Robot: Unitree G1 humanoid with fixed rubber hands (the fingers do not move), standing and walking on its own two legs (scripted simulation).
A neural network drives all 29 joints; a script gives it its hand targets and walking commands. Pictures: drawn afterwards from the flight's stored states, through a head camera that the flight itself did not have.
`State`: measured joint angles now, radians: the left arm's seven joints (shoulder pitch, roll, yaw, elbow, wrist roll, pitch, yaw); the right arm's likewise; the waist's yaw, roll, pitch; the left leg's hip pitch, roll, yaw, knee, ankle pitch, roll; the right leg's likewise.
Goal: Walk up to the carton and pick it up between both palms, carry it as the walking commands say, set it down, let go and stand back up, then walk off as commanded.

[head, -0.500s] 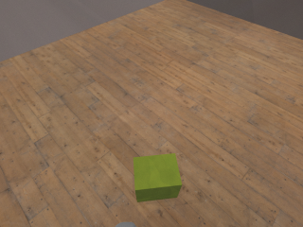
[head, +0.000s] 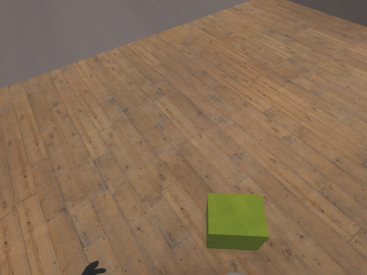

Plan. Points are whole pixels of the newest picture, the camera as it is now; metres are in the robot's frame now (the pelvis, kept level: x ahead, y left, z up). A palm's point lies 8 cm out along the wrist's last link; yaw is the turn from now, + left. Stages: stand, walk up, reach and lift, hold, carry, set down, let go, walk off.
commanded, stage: stand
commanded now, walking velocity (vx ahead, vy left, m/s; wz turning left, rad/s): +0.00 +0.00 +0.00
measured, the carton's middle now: (233, 222) +0.44 -0.21 -0.65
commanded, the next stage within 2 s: walk off in 1.36 s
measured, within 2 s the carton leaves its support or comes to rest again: neither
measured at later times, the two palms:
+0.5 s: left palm out of the picture -0.01 +0.24 -0.14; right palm out of the picture +0.02 -0.21 -0.13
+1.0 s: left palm out of the picture -0.03 +0.25 -0.14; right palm out of the picture -0.02 -0.16 -0.13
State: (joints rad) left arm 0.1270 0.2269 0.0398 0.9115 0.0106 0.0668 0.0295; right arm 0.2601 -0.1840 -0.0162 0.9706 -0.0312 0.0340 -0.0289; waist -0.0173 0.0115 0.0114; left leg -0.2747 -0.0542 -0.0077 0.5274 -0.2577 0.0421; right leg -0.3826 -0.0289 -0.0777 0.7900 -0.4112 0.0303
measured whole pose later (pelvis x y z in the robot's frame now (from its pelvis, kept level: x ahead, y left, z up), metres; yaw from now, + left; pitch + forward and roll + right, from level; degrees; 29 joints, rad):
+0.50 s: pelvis +0.00 +0.02 +0.01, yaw +4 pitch -1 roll -1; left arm 0.30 0.17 0.04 1.06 0.01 0.01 0.03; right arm 0.28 -0.15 -0.02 1.10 -0.02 0.01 -0.04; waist 0.03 0.00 0.00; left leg -0.15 0.02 -0.02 0.43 -0.28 -0.01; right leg -0.16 -0.03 -0.13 0.41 -0.23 -0.01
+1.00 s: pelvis +0.01 +0.04 +0.01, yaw +3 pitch +0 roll +0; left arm 0.31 0.12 0.04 1.15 0.01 0.00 0.04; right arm 0.34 -0.09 -0.01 1.16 -0.02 -0.02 -0.04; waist 0.01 -0.01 0.02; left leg -0.11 -0.02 0.01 0.37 -0.26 0.03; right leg -0.14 -0.06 -0.11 0.37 -0.21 0.03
